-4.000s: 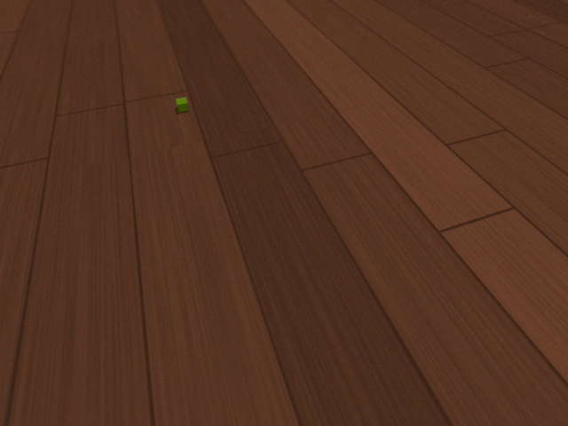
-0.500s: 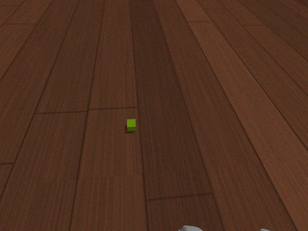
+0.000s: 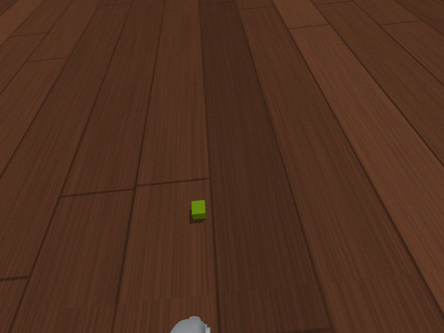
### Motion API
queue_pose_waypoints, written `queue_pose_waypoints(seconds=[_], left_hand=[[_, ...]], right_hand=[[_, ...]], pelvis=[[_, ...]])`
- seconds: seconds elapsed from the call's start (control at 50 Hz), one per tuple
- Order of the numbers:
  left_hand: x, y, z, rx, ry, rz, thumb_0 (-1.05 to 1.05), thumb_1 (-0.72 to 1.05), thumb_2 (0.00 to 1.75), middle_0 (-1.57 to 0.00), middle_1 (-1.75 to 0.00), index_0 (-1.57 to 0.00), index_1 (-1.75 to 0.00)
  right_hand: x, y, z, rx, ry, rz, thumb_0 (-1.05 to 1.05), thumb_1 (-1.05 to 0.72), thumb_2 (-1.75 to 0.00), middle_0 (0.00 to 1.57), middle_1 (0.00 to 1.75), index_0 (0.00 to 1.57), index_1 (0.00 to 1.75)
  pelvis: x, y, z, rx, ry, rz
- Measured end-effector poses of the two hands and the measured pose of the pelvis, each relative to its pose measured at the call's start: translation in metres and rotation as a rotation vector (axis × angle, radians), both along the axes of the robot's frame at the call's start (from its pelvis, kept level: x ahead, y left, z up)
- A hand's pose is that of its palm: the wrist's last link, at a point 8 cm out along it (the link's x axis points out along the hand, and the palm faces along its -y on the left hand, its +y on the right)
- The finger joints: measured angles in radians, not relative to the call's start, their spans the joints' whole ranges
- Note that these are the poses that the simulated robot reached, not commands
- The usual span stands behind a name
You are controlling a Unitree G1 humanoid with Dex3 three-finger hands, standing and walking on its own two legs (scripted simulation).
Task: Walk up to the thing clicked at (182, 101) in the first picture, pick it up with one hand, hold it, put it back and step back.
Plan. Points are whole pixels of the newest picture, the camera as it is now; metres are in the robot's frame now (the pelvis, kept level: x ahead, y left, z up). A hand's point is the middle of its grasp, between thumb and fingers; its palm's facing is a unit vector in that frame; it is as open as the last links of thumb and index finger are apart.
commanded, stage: walk up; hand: left
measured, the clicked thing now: (199, 209) +0.80 +0.22 -0.75
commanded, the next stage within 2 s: none
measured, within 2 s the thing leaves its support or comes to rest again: neither
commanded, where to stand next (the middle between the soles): +0.44 +0.01 m, yaw +0 degrees
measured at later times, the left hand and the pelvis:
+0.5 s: hand (108, 288) +0.24 +0.29 -0.14, palm faces -0.07 -0.93 -0.36, open 7.3 cm; pelvis +0.17 +0.02 -0.01, yaw +0 degrees
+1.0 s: hand (118, 249) +0.34 +0.31 -0.17, palm faces +0.00 -0.92 -0.39, open 7.3 cm; pelvis +0.32 +0.03 -0.02, yaw +1 degrees
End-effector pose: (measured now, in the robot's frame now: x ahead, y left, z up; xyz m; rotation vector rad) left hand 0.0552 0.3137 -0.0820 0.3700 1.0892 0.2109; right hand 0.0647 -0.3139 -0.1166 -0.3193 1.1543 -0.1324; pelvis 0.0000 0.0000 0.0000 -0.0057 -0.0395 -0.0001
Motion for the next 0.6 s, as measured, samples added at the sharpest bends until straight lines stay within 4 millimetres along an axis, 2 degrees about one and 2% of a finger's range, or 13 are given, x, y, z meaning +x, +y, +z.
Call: queue_pose_waypoints(seconds=[0.12, 0.22, 0.34, 0.42, 0.52, 0.6], left_hand=[[0.017, 0.017, -0.019, -0.027, 0.044, 0.042, 0.0, 0.9, 0.9, -0.21, -0.3, -0.21, -0.3], [0.048, 0.037, -0.047, -0.041, 0.095, 0.056, 0.0, 0.9, 0.9, -0.21, -0.3, -0.21, -0.3], [0.105, 0.036, -0.043, -0.056, 0.091, 0.016, 0.01, 0.91, 0.9, -0.21, -0.3, -0.21, -0.3], [0.14, 0.032, -0.033, -0.055, 0.087, -0.011, 0.0, 0.91, 0.9, -0.21, -0.3, -0.21, -0.3], [0.186, 0.02, -0.02, -0.02, 0.072, -0.03, 0.0, 0.91, 0.9, -0.21, -0.3, -0.21, -0.3], [0.218, 0.011, -0.017, 0.035, 0.016, -0.022, 0.0, 0.9, 0.9, -0.21, -0.3, -0.21, -0.3]], right_hand=[[0.065, 0.012, 0.012, -0.031, -0.016, 0.05, 0.01, -0.9, -0.89, 0.2, 0.3, 0.2, 0.3], [0.113, 0.023, 0.014, -0.084, -0.094, 0.047, 0.01, -0.9, -0.89, 0.2, 0.3, 0.2, 0.3], [0.13, 0.028, 0.028, -0.089, -0.094, 0.003, 0.01, -0.9, -0.89, 0.2, 0.3, 0.2, 0.3], [0.136, 0.022, 0.026, -0.082, -0.056, -0.014, 0.01, -0.9, -0.89, 0.2, 0.3, 0.2, 0.3], [0.149, 0.003, 0.011, -0.056, -0.007, -0.046, 0.01, -0.9, -0.89, 0.2, 0.3, 0.2, 0.3], [0.173, -0.016, -0.014, -0.041, 0.033, -0.046, 0.01, -0.9, -0.89, 0.2, 0.3, 0.2, 0.3]], pelvis=[[0.046, 0.01, -0.005, -0.021, -0.001, 0.017], [0.087, 0.028, -0.021, 0.001, -0.013, 0.02], [0.123, 0.03, -0.01, 0.01, -0.017, 0.011], [0.147, 0.026, -0.005, 0.017, -0.015, 0.002], [0.182, 0.012, -0.007, 0.025, -0.011, -0.004], [0.212, -0.006, -0.021, 0.006, -0.017, 0.004]])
